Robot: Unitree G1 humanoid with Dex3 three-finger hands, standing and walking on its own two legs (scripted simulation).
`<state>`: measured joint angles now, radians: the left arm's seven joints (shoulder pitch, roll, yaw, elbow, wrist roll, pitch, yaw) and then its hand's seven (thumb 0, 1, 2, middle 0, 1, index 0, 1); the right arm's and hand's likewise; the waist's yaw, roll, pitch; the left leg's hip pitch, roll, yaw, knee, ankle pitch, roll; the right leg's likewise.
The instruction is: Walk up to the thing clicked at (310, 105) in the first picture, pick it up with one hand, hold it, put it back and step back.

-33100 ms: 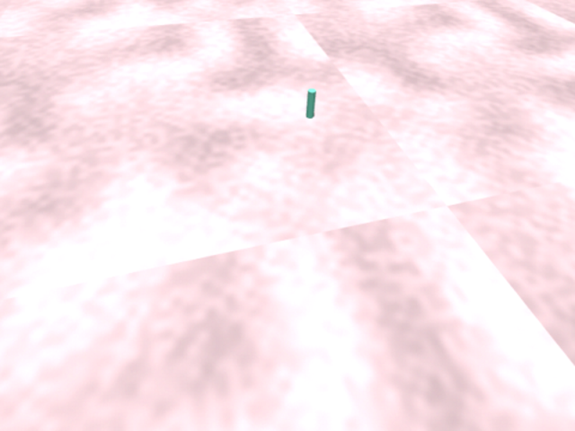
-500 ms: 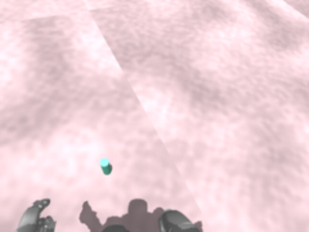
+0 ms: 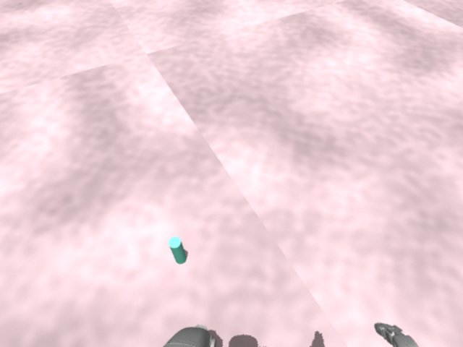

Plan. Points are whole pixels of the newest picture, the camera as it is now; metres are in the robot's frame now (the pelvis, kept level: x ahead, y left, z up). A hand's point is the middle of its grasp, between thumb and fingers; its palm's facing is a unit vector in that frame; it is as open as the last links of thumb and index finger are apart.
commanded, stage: step back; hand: left
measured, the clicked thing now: (178, 251) +0.55 +0.24 -0.67
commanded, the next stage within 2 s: none
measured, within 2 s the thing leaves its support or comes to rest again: neither
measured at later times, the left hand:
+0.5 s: hand out of the picture -0.04 +0.28 -0.15, palm faces +0.06 -0.94 -0.34, open 7.4 cm
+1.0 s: hand out of the picture -0.18 +0.24 -0.14, palm faces +0.04 -0.91 -0.41, open 7.4 cm
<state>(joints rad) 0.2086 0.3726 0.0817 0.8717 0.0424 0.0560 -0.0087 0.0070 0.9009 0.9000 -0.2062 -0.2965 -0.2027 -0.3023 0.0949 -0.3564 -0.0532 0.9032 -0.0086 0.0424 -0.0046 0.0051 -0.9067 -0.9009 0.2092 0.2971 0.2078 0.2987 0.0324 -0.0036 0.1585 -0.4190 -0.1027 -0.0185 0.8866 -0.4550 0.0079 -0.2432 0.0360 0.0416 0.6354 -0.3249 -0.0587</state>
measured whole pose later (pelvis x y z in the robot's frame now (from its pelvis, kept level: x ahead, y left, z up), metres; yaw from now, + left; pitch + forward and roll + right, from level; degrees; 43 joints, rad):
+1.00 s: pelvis -0.30 -0.04 -0.01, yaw +5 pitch -2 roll +0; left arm 0.12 0.38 0.07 0.73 0.05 0.06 0.01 0.01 0.90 0.90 -0.21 -0.30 -0.21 -0.30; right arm 0.21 -0.39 -0.04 0.86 -0.01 0.02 -0.03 0.01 -0.91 -0.90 0.21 0.30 0.21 0.30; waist 0.00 -0.01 0.17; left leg -0.29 -0.04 -0.04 0.77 -0.47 -0.01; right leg -0.40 -0.02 -0.02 0.68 -0.26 -0.01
